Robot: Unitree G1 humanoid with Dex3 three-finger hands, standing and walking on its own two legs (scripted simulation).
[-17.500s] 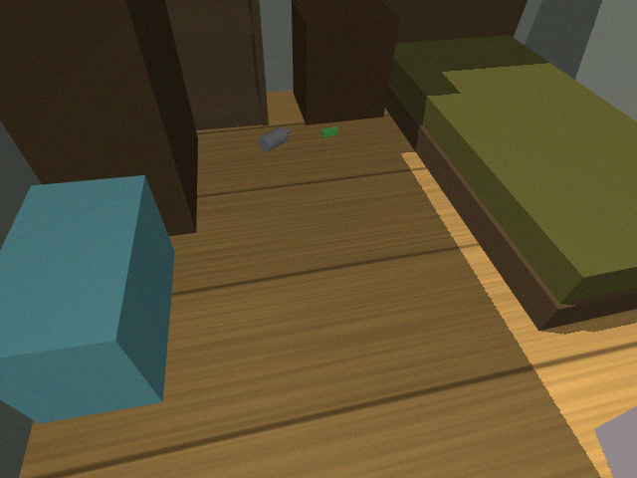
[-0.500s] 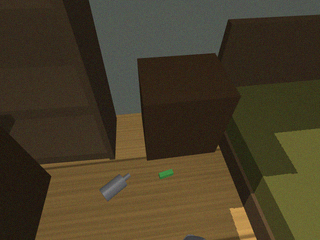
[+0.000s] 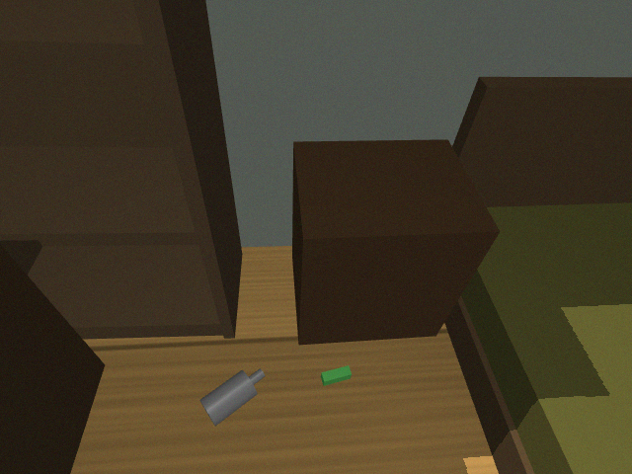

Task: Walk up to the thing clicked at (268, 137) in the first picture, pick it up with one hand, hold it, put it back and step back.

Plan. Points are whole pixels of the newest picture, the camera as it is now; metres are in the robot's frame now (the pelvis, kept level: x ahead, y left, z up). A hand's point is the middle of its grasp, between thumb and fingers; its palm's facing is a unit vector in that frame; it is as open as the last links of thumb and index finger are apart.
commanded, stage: walk up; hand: left
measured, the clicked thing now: (236, 392) +0.47 +0.22 -0.72
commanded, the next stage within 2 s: stand in 1.12 s
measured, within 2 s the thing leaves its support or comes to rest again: neither
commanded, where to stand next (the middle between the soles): +0.06 +0.00 m, yaw +1 degrees
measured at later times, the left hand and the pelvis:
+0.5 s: hand out of the picture +0.10 +0.24 -0.14, palm faces +0.00 -0.94 -0.34, open 7.4 cm; pelvis +0.02 -0.01 +0.02, yaw +0 degrees
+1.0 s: hand out of the picture +0.11 +0.24 -0.14, palm faces -0.02 -0.95 -0.32, open 7.4 cm; pelvis +0.02 -0.01 +0.02, yaw +0 degrees
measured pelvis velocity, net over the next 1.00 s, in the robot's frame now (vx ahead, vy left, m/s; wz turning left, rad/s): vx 0.02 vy -0.01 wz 0.00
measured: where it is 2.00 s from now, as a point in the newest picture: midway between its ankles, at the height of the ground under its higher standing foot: outside the picture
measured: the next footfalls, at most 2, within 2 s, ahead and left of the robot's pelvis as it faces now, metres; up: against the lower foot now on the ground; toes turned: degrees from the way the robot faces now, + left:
none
